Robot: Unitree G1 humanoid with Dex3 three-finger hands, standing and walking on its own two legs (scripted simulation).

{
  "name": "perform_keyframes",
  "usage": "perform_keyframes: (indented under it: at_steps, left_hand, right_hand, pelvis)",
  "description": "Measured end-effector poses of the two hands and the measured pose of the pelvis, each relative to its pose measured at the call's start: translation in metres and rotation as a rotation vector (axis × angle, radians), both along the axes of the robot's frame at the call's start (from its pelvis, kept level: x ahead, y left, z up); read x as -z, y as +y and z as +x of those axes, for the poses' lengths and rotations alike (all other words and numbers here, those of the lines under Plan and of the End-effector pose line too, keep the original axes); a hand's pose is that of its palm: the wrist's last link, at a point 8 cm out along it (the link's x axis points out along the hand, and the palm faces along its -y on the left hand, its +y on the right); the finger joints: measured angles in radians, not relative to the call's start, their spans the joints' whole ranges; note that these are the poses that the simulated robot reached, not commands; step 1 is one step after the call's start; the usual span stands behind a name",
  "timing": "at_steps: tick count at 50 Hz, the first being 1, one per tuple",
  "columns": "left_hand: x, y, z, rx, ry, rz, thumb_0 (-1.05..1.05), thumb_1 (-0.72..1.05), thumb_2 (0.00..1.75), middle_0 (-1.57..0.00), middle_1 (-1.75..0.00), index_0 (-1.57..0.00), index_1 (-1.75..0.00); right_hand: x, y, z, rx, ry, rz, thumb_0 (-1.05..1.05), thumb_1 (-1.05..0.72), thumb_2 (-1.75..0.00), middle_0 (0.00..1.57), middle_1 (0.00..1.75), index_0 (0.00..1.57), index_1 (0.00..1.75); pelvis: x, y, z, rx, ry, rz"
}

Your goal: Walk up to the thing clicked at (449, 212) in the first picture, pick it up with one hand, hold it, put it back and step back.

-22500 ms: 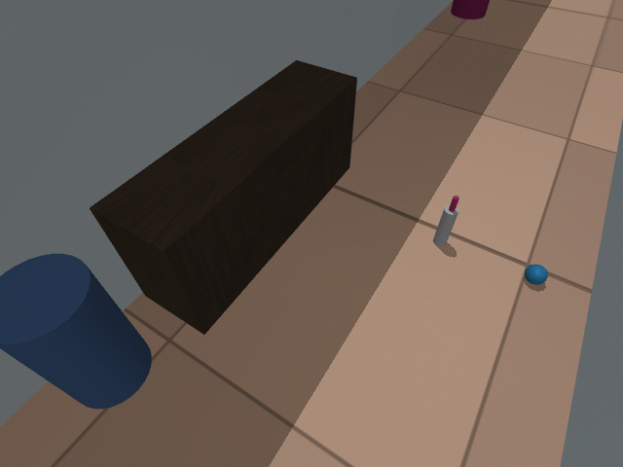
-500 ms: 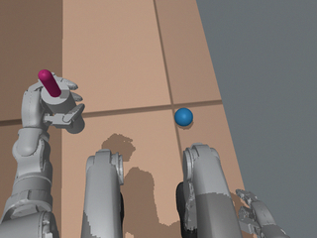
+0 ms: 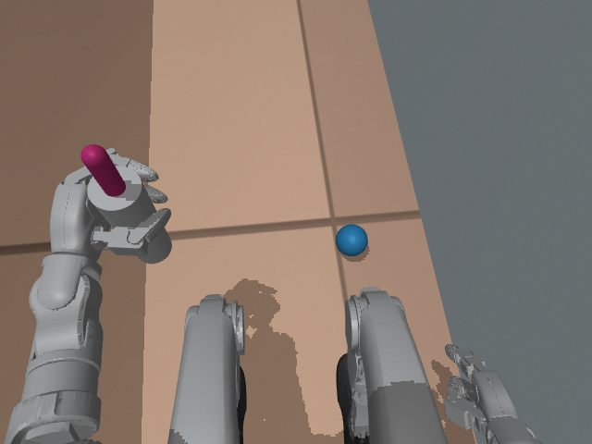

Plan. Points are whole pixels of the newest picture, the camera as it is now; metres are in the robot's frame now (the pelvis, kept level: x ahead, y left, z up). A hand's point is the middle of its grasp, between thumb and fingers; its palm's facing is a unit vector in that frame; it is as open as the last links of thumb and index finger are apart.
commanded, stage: lift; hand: left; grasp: from the side
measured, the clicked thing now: (130, 211) +0.40 +0.21 -0.01
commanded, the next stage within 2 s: hold in 1.52 s
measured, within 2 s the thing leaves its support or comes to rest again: neither
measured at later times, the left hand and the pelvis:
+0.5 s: hand (52, 142) +0.38 +0.20 +0.18, palm faces +0.04 -1.00 -0.05, open 7.3 cm; pelvis +0.03 +0.00 +0.15, yaw +1 degrees
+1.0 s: hand out of the picture +0.38 +0.19 +0.26, palm faces +0.02 -1.00 -0.03, open 7.3 cm; pelvis +0.05 +0.01 +0.23, yaw +2 degrees
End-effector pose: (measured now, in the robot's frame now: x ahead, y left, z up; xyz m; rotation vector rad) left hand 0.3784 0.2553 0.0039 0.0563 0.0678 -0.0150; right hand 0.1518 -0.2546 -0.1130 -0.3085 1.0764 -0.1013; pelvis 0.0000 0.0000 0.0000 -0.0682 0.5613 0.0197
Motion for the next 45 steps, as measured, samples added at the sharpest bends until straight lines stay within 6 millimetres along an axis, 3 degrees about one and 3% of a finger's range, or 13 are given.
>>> perform_keyframes:
  at_steps: [9,23,32,45]
  left_hand:
    - [-0.061,-0.007,-0.015,-0.017,0.017,-0.003,0.02,-0.03,1.02,-0.86,-1.04,-0.88,-1.01]
    - [-0.17,-0.007,-0.022,-0.062,0.011,-0.005,0.02,-0.03,1.03,-0.86,-1.04,-0.88,-1.01]
    - [-0.207,-0.008,-0.02,-0.032,0.033,-0.022,0.02,-0.03,1.03,-0.86,-1.04,-0.88,-1.01]
    - [-0.251,-0.007,-0.02,-0.043,0.01,-0.024,0.02,-0.03,1.04,-0.86,-1.04,-0.89,-1.01]
  right_hand:
    - [-0.053,0.008,0.022,0.018,-0.068,0.015,0.01,-0.89,-0.88,0.2,0.3,0.2,0.3]
    - [-0.155,0.015,0.045,0.041,-0.171,0.023,0.01,-0.89,-0.88,0.2,0.3,0.2,0.3]
    - [-0.203,0.014,0.041,0.043,-0.182,0.009,0.01,-0.88,-0.88,0.2,0.3,0.2,0.3]
    - [-0.234,0.023,0.034,0.043,-0.158,0.031,0.01,-0.89,-0.88,0.2,0.3,0.2,0.3]
  pelvis:
    - [-0.05,0.001,0.009,-0.006,-0.029,0.003]
    - [-0.138,0.002,0.031,-0.019,-0.132,0.01]
    - [-0.18,0.004,0.04,-0.025,-0.198,0.013]
    - [-0.218,0.006,0.049,-0.025,-0.271,0.026]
